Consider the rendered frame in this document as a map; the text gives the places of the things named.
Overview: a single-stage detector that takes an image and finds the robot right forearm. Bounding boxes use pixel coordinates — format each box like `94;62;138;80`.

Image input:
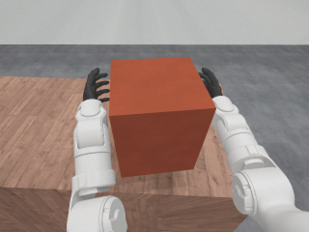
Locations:
211;96;295;203

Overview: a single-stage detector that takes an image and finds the left robot hand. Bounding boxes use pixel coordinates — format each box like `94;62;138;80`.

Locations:
82;68;110;102

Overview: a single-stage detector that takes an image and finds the robot left forearm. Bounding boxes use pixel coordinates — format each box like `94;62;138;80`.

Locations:
67;99;116;232

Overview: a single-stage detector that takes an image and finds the right robot hand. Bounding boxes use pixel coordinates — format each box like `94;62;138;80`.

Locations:
198;68;223;99

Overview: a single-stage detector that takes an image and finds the robot left upper arm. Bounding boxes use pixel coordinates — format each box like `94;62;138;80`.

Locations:
67;195;127;232

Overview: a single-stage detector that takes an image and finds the carton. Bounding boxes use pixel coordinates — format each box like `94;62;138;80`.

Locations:
109;57;216;178

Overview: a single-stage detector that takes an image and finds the pedestal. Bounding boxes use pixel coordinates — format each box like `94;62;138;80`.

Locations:
0;76;248;232

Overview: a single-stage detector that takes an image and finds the robot right upper arm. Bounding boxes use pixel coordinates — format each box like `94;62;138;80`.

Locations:
232;166;309;232

